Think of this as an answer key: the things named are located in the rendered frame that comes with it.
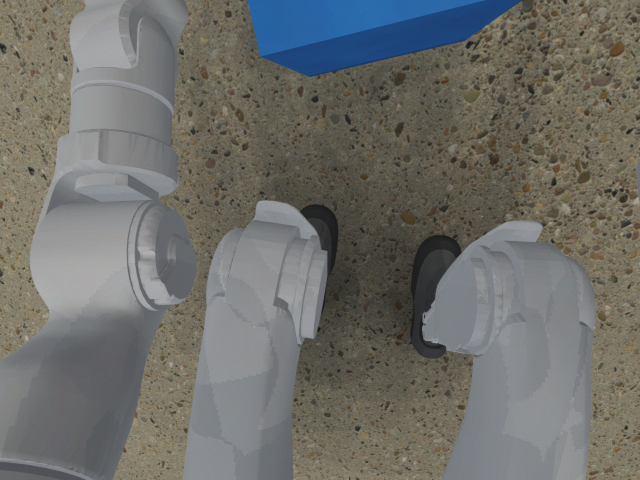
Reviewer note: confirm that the left robot foot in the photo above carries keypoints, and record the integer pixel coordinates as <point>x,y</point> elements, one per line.
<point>325,223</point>

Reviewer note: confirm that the left robot upper arm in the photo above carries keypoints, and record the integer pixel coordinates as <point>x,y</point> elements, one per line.
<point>107,272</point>

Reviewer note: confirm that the right robot thigh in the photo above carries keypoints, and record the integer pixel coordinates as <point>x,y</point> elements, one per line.
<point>529,408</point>

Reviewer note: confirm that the robot left forearm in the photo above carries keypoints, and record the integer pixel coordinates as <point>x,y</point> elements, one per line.
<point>122,102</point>

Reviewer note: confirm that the carton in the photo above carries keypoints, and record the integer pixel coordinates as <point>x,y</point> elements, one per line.
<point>315,37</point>

